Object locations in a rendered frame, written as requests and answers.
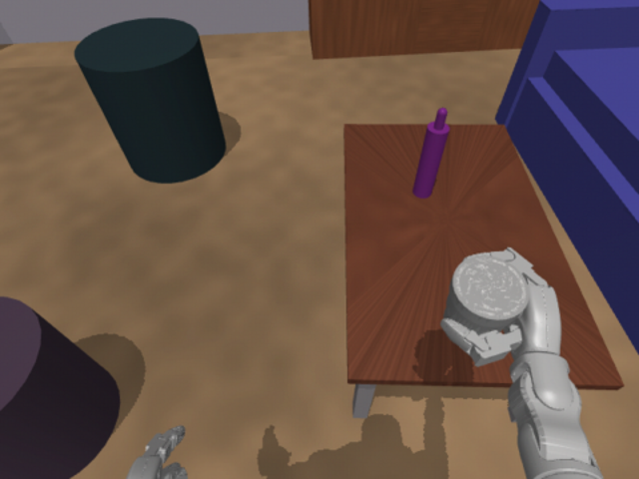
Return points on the sofa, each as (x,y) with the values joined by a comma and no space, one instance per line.
(571,109)

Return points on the coffee table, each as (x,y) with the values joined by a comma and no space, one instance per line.
(401,252)

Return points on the left robot hand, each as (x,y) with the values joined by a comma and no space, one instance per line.
(158,450)

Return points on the right robot arm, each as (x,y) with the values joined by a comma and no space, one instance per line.
(546,405)

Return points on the right robot hand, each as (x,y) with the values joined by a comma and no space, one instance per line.
(537,327)

